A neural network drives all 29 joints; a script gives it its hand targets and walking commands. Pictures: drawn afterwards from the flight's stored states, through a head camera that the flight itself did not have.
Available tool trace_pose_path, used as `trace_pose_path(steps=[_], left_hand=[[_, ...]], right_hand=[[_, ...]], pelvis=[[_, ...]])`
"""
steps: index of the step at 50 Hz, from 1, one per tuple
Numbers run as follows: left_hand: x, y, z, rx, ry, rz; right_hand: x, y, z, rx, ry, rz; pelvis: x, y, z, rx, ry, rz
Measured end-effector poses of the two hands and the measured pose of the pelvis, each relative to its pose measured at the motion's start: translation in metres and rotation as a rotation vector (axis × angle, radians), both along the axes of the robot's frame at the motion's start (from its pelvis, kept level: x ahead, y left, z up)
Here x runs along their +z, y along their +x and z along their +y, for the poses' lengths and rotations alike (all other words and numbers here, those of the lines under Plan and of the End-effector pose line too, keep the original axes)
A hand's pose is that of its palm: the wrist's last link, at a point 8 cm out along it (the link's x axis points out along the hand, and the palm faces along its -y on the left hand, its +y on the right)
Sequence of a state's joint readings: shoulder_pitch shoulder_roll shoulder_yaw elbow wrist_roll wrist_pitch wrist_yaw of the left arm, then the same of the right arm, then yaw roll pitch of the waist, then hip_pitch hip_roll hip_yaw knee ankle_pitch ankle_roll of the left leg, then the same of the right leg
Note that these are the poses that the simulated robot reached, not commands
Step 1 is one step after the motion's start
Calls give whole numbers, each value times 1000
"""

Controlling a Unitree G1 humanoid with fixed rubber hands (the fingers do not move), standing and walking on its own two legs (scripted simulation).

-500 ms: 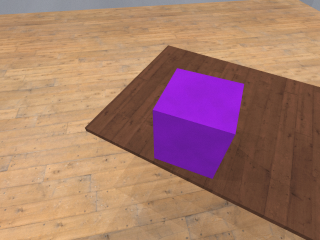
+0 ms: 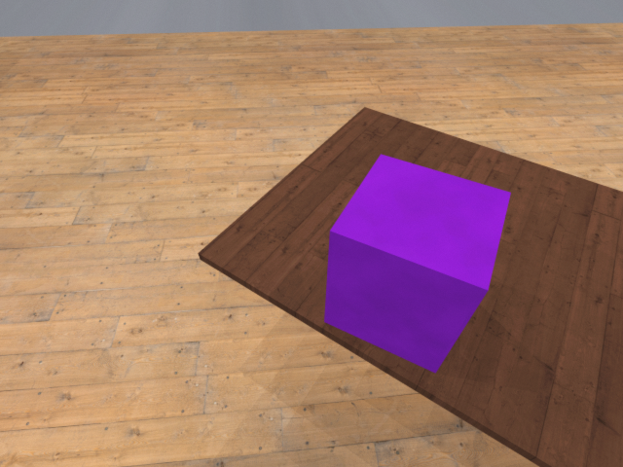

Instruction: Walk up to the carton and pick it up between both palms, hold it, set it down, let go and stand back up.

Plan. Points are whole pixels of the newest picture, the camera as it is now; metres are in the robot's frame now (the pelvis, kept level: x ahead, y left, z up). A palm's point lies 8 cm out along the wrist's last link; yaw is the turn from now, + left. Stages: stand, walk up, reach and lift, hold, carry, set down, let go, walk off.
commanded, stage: walk up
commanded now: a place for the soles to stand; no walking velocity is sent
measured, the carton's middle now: (408, 263) +0.45 -0.14 -0.03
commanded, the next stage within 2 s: none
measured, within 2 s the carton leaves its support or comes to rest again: neither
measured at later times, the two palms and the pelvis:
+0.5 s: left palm out of the picture +0.10 +0.34 -0.13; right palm out of the picture +0.05 -0.19 -0.12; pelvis +0.01 +0.08 -0.01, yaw -11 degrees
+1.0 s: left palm (117, 460) +0.17 +0.29 -0.12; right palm out of the picture -0.01 -0.16 -0.13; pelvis +0.02 +0.09 +0.00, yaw -24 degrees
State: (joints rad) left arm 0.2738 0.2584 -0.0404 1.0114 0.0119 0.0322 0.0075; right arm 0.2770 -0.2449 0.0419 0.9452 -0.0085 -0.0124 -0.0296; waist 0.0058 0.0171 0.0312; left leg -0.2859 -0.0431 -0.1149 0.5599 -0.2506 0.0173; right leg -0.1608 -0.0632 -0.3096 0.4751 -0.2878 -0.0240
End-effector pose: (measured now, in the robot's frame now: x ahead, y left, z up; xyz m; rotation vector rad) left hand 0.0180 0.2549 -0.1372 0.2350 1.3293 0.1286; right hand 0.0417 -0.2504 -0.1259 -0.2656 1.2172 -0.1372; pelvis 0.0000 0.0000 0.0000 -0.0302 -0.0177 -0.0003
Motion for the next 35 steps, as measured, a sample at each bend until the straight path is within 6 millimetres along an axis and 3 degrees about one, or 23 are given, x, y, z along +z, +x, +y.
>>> trace_pose_path(steps=[6, 12, 17, 22, 29, 35], left_hand=[[6, -18, 13, 3, 37, 29], [4, -20, 41, -9, 8, 64], [-3, 16, 73, -76, 15, 24], [6, 62, 85, -148, 48, -74], [15, 103, 74, -232, 46, -174], [19, 112, 57, -237, 36, -224]], right_hand=[[-2, 1, 3, 14, -7, 48], [-2, 23, 29, -25, -12, -7], [-2, 28, 55, -112, -16, -66], [3, 17, 66, -171, -22, -88], [-4, -6, 56, -230, -26, -114], [-14, -25, 50, -271, 7, -90]], pelvis=[[1, 6, 14, -37, 6, -11], [-3, 15, 46, -86, 13, -20], [-9, 17, 70, -125, 15, -23], [-6, 13, 79, -163, 20, -20], [-11, 7, 78, -236, 21, -30], [-14, 7, 75, -305, 27, -26]])
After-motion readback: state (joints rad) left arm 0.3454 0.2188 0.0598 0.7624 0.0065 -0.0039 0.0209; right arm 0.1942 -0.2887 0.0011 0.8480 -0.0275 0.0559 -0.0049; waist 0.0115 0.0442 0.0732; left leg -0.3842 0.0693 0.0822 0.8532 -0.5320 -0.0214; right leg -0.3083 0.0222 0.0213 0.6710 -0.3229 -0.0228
